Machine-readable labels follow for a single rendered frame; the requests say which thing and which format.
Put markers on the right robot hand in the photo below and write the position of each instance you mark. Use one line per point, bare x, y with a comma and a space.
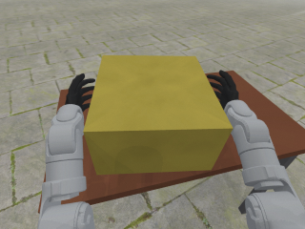
227, 89

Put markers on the carton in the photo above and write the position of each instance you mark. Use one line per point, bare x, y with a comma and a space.
154, 114

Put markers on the left robot hand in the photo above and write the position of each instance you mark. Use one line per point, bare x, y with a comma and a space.
75, 92

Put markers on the robot left forearm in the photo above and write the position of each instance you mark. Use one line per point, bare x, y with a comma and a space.
63, 157

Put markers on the right robot upper arm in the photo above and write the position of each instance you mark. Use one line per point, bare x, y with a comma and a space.
274, 210

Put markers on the robot right forearm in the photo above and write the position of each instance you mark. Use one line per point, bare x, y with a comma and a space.
261, 167

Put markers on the left robot upper arm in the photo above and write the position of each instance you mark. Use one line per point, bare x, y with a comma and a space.
75, 215

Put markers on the table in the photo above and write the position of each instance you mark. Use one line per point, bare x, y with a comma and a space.
288, 138

